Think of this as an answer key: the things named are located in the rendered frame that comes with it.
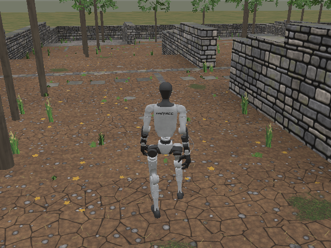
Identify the right robot shin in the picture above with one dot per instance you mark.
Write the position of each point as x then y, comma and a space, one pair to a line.
179, 177

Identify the robot right hand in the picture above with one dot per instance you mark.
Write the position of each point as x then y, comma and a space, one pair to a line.
187, 162

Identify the right robot forearm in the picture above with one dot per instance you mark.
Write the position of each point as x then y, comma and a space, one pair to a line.
185, 143

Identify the left robot forearm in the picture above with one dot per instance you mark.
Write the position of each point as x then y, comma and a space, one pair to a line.
143, 138

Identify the robot left hand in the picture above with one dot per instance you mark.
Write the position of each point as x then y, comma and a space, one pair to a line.
143, 148

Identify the right robot upper arm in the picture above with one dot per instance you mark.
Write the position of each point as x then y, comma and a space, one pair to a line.
182, 118

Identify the left robot shin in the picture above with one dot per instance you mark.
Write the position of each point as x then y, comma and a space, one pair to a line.
154, 193

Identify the robot shin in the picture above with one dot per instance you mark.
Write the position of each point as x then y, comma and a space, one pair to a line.
154, 193
179, 177

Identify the left robot upper arm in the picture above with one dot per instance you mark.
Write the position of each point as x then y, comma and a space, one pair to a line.
147, 117

